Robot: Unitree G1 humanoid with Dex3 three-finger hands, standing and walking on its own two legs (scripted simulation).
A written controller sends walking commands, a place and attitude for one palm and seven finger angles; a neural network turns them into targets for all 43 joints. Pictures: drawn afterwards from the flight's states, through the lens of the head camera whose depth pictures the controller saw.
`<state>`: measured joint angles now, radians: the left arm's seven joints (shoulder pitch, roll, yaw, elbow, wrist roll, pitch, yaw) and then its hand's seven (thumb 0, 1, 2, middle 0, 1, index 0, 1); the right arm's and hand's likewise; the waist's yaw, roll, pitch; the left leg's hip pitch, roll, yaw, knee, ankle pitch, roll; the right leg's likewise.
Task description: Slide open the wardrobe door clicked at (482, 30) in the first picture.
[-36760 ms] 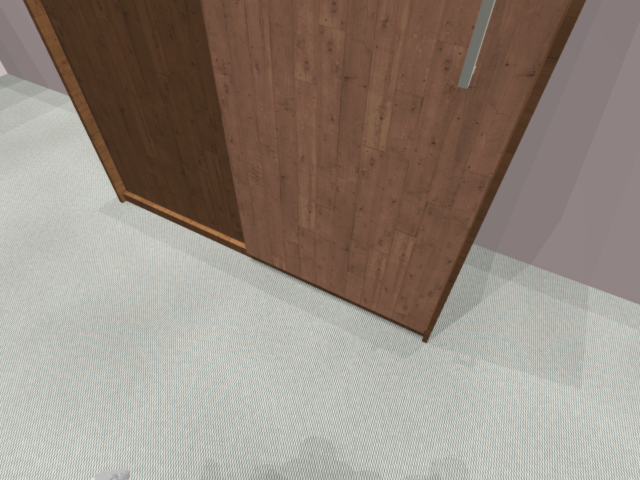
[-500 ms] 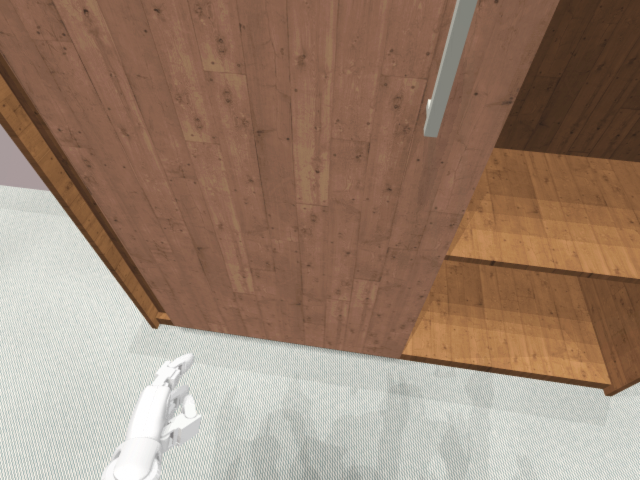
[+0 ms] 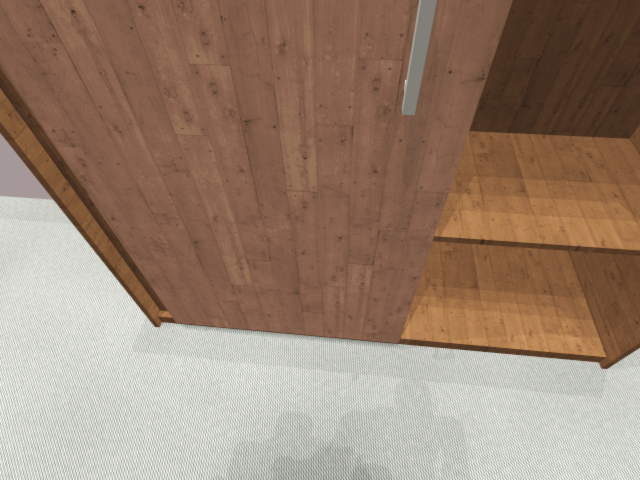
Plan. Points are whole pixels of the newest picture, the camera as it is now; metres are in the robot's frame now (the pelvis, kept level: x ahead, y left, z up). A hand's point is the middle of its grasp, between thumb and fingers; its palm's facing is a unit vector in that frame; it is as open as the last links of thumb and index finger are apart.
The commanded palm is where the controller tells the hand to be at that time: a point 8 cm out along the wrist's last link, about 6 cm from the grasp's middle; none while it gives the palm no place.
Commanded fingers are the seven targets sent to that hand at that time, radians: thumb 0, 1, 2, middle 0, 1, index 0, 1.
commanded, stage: let the arm hang, fingers relaxed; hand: right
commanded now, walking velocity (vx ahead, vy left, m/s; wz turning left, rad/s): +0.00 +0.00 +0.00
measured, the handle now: (421, 24) +0.58 -0.09 +0.27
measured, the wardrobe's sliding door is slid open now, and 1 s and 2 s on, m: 0.65 0.65 0.65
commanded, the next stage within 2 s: look to check the result in 0.72 s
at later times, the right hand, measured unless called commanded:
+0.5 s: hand out of the picture +0.00 -0.18 -0.17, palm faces +0.01 +0.98 -0.19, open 7.3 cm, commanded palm none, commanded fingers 0.00 -0.90 -0.90 0.20 0.30 0.20 0.30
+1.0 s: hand out of the picture +0.01 -0.18 -0.17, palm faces +0.00 +0.98 -0.19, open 7.4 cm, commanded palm none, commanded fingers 0.00 -0.90 -0.90 0.20 0.30 0.20 0.30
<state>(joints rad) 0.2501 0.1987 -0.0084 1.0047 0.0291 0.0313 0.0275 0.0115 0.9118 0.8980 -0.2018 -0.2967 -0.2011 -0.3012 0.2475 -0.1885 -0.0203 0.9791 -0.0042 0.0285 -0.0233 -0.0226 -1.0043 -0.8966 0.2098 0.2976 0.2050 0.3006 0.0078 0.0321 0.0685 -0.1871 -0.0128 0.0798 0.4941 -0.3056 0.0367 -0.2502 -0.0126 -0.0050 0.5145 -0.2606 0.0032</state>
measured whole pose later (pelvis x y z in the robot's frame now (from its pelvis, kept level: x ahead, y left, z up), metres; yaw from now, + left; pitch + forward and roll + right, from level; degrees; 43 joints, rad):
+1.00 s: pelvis -0.01 -0.01 +0.01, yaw +1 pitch -1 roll +0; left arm 0.23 0.16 0.01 1.13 0.02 0.01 0.04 0.01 0.91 0.90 -0.20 -0.30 -0.20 -0.30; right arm 0.24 -0.15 -0.01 1.14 -0.01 -0.01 -0.03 0.00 -0.91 -0.90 0.20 0.30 0.20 0.30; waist 0.01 -0.02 0.05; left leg -0.16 -0.01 0.05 0.42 -0.25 0.02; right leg -0.21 -0.01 -0.03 0.43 -0.21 -0.01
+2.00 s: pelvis +0.01 +0.00 +0.01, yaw +2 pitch -1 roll +0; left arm 0.20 0.21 0.00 1.15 0.02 0.00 0.04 0.01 0.91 0.90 -0.20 -0.30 -0.20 -0.30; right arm 0.20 -0.20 -0.02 1.14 -0.01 -0.02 -0.02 0.00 -0.91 -0.90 0.20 0.30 0.20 0.30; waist 0.01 -0.01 0.04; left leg -0.09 -0.03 0.05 0.36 -0.24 0.04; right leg -0.15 -0.02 -0.03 0.37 -0.21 0.01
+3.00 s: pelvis +0.01 +0.00 +0.01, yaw +2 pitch -1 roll +0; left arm 0.14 0.29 0.00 1.14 0.02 0.00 0.02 0.01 0.91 0.90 -0.20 -0.30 -0.20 -0.30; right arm 0.13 -0.28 -0.01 1.14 -0.01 -0.02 0.00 0.00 -0.91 -0.90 0.20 0.30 0.20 0.30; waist 0.01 -0.01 0.05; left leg -0.07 -0.03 0.04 0.30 -0.21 0.04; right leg -0.12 -0.02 -0.04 0.32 -0.18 0.01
